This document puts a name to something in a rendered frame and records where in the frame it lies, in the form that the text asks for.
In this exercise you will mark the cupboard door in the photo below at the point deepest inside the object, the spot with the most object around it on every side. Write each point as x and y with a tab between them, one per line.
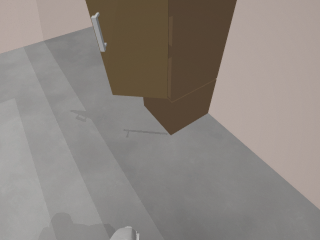
137	37

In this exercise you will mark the handle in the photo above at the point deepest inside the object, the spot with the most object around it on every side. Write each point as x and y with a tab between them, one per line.
98	32

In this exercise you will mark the robot left thigh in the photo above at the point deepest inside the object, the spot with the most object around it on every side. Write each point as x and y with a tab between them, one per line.
126	233

